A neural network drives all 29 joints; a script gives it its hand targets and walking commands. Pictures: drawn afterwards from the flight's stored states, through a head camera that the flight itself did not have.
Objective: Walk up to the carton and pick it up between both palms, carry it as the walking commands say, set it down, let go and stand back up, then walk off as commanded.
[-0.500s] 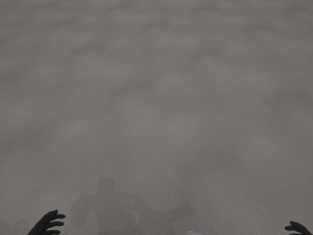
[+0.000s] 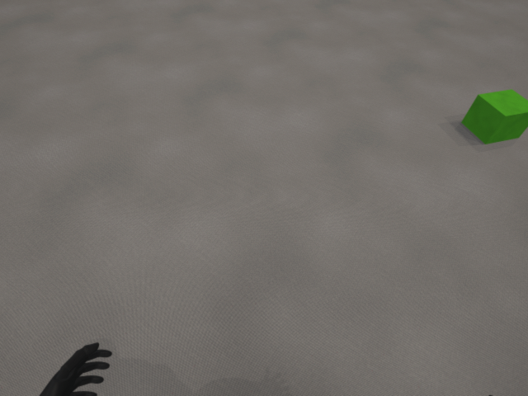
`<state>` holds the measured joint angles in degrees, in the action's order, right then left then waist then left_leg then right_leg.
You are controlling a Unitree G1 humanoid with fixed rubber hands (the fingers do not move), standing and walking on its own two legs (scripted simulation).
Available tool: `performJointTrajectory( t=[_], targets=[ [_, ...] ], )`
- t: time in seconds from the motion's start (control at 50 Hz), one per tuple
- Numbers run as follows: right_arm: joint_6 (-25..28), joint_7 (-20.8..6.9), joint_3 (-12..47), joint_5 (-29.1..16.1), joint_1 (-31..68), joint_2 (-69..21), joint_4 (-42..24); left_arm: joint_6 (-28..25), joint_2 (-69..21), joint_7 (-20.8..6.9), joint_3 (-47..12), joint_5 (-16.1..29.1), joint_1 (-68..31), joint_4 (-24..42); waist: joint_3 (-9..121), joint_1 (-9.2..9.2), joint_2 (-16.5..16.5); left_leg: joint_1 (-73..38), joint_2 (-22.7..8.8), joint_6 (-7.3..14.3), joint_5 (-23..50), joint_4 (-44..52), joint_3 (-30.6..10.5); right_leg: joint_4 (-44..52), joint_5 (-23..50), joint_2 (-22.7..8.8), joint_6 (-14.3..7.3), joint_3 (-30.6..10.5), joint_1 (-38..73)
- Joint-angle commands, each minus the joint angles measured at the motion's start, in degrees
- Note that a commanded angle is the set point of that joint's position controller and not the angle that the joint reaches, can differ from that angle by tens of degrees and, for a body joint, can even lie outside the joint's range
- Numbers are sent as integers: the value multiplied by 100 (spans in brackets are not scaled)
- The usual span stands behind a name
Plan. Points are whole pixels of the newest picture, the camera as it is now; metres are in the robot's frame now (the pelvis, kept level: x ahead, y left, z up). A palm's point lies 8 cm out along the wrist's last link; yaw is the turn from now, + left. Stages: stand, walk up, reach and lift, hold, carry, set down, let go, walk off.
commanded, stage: walk up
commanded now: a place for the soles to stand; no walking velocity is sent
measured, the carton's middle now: (498, 116) +1.69 -1.50 -0.66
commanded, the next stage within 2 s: none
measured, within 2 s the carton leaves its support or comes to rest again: neither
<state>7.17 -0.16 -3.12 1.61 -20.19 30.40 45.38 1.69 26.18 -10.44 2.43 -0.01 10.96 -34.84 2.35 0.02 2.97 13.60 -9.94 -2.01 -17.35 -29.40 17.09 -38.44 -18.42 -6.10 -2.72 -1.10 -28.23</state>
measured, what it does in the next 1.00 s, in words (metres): walks ahead, turning right: right foot, then left foot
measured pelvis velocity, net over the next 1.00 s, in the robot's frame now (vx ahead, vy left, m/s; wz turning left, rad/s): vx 0.35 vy -0.21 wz -0.50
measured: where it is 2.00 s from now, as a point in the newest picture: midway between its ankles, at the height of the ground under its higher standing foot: (383, 278)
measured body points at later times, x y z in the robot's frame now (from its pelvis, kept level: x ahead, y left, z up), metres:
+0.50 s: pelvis +0.16 -0.11 -0.01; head +0.17 -0.11 +0.44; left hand +0.42 +0.13 -0.08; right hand +0.10 -0.47 -0.09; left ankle +0.13 +0.09 -0.73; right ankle +0.21 -0.25 -0.73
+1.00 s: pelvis +0.35 -0.21 +0.00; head +0.36 -0.20 +0.45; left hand +0.61 +0.00 -0.08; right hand +0.23 -0.55 -0.07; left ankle +0.41 -0.08 -0.73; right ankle +0.33 -0.35 -0.69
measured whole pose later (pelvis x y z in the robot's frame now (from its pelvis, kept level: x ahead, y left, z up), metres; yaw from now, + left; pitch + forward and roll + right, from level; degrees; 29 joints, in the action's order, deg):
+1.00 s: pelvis +0.35 -0.21 +0.00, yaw -28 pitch +2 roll +2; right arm 8.9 -0.8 -3.1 1.2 -23.4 28.6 45.4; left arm -1.6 26.5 -6.1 2.4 0.0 16.5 -35.0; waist 2.0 -0.1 3.9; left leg 16.1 -6.6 -0.9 -16.8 -31.5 11.1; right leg -55.3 -22.1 -1.4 -2.9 -2.3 -33.2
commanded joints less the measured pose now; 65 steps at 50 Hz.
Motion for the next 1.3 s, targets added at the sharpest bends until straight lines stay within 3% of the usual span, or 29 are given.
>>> performJointTrajectory(
  t=[0.0, 0.02, 0.04, 0.1, 0.18, 0.2, 0.22, 0.24, 0.26, 0.38, 0.46, 0.48, 0.5, 0.52, 0.56, 0.62, 0.7, 0.76, 0.78, 0.8, 0.82, 0.86, 1.02, 1.1, 1.12, 1.16, 1.18, 1.2, 1.28],
  targets=[
    [-50, -15, -467, -84, 80, 1067, -342, -300, 1372, 225, 744, -240, 640, -209, 1145, 503, 221, 265, -401, 613, 827, -1576, -96, 1490, 185, 438, -546, -165, 2664],
    [27, -29, -426, -86, 446, 843, -562, -280, 1780, 331, 883, -244, 1035, -338, 901, 756, 1293, 1986, 132, 403, -236, -2481, -83, 1772, 56, -487, -1070, -1769, 3430],
    [59, -41, -405, -146, 786, 973, -654, -260, 1924, 398, 870, -177, 1044, -199, 270, 767, 1213, 3370, 514, 217, -1031, -2844, -702, 1950, 162, -794, -1570, -2933, 3725],
    [130, -76, -349, -84, 815, 1023, -549, -181, 1540, 343, 701, -98, 318, -34, -358, 385, 389, 2689, 336, 187, -1374, -2121, -1383, 2041, -906, -565, -1296, -2603, 2050],
    [209, -31, -484, -137, -259, 996, -29, -127, 1434, 298, 499, -127, -553, 204, -607, -377, 625, -111, 939, 361, -142, -47, -826, 1359, -1143, 107, -907, -1623, -474],
    [216, 15, -593, -65, -879, 1146, 224, -143, 1178, 285, 441, -142, -1026, 442, -390, -708, 542, -1910, 769, 596, 273, 530, -964, 841, -1074, 633, -330, -955, -1906],
    [221, 106, -790, 109, -1477, 1647, 277, -233, 644, 292, 324, -134, -973, 631, 248, -897, -1515, -3170, -811, 876, -1188, 1597, -2964, -1340, -495, 1261, -72, -23, -2882],
    [213, 207, -804, -63, -875, 2006, -3, -244, 762, 391, 337, -220, -911, 519, -35, -710, -1412, -2466, -2309, 1170, -1855, 1919, -4389, -2451, -809, 570, -11, -288, -3246],
    [266, 229, -722, -165, -357, 1839, -98, -240, 1315, 393, 495, -275, -745, 377, 114, -384, 27, -2253, -2314, 1011, -1039, 1647, -4330, -2561, -473, 332, 29, -597, -2646],
    [225, 73, -607, -43, 122, 1476, -322, -297, 961, 134, 507, -153, -649, 327, 498, -239, -1219, -1869, -1258, 1248, 1544, 766, -1187, -314, -394, 57, 206, 33, -1004],
    [106, -12, -491, -31, 439, 1185, -485, -403, 1183, 197, 654, -153, 401, -217, 665, 408, -202, 82, -471, 885, 1340, -1136, 38, 738, 522, 758, -32, 733, 1963],
    [88, -41, -412, -85, 369, 919, -540, -432, 1567, 359, 826, -154, 1437, -389, 1030, 1032, 688, 1133, -155, 613, 819, -2597, -225, 1134, 368, 547, -289, -173, 3246],
    [121, -71, -264, -93, 574, 590, -731, -445, 2074, 510, 929, -192, 1727, -439, 588, 1036, 1815, 3130, 516, 290, -1111, -3688, -426, 1579, -562, -459, -975, -2418, 3880],
    [179, -43, -266, -133, 737, 938, -828, -489, 2085, 586, 850, -99, 1615, -268, 434, 888, 1178, 3763, 583, 295, -1145, -4100, -1235, 2196, -950, -958, -1526, -3847, 3862],
    [166, -70, -211, -85, 841, 1093, -608, -461, 1837, 586, 797, 32, 730, -169, -463, 503, 203, 3313, 191, 404, -655, -3564, -1692, 2072, -1369, -808, -1346, -3282, 2290],
    [92, -133, -342, -110, 491, 962, -408, -452, 1498, 570, 609, -3, 624, -112, -747, 179, 499, 2031, 368, 354, -784, -2471, -1486, 2123, -886, -295, -1103, -2193, 906],
    [130, -206, -381, -132, 559, 810, -314, -492, 1583, 479, 592, -166, 385, -19, -1005, 105, 1141, 1638, 494, 372, -711, -1659, -1116, 2435, -1664, -362, -1293, -2222, 180],
    [251, -174, -462, -131, 148, 898, -36, -453, 1420, 474, 468, -102, -108, 168, -391, -305, 216, -142, 764, 461, 540, -439, -977, 1361, -1230, 46, -894, -1617, -345],
    [272, -95, -561, -79, -536, 1132, 167, -470, 1256, 491, 363, -107, -364, 252, -74, -815, -238, -1693, 751, 597, 480, -253, -1185, 174, -805, 393, -601, -1087, -1351],
    [338, 54, -714, 42, -1169, 1604, 132, -560, 591, 516, 212, -20, -175, 448, 497, -963, -1888, -2865, -998, 879, -1742, 1287, -3858, -2182, -36, 1085, -194, -328, -2491],
    [308, 108, -680, -95, -762, 1856, 15, -535, 801, 598, 244, -124, -284, 416, 358, -757, -1043, -2713, -1887, 967, -2319, 1812, -4788, -2689, -535, 914, -71, -314, -2739],
    [317, 75, -642, -178, -247, 1616, -137, -526, 1257, 507, 457, -183, 52, 227, 182, -430, -391, -2169, -1688, 1378, -1984, 1588, -4167, -2688, -39, 309, 90, -541, -2269],
    [223, -57, -558, -107, -185, 1290, -410, -549, 745, 314, 347, -66, -435, 74, -9, -429, -1169, -1059, -866, 1223, 1282, 977, -848, 144, 782, 119, 141, 268, -886],
    [136, -131, -466, -81, 336, 1326, -497, -549, 1084, 360, 554, -57, 560, -463, 427, 314, -713, 55, -595, 897, 655, -289, -225, 500, 1031, 567, -57, 748, 1357],
    [109, -117, -414, -97, 101, 1034, -487, -567, 1281, 459, 675, -85, 1175, -523, 692, 603, 136, 641, -307, 782, 1116, -1544, -351, 635, 531, 709, -275, 413, 2236],
    [90, -140, -239, -178, 215, 664, -708, -654, 2018, 717, 830, -91, 1850, -492, 357, 846, 1983, 3057, 723, 427, -1066, -3928, -738, 1984, -1405, -676, -896, -3063, 3296],
    [48, -125, -287, -144, 449, 988, -742, -665, 2056, 739, 792, -61, 1524, -297, 305, 675, 826, 3099, 490, 417, -904, -4288, -1390, 2314, -2077, -1045, -1261, -3907, 2822],
    [9, -113, -279, -165, 522, 1122, -661, -661, 2024, 746, 807, 21, 1203, -206, -149, 483, 441, 3209, 274, 482, -685, -4177, -1736, 2243, -1927, -1019, -1111, -3639, 2509],
    [-1, -159, -341, -122, 443, 814, -396, -653, 1459, 737, 589, -14, 893, -302, -884, 182, 339, 2137, 173, 369, -627, -2587, -1452, 2303, -1234, -556, -1127, -2005, 658]
  ],
)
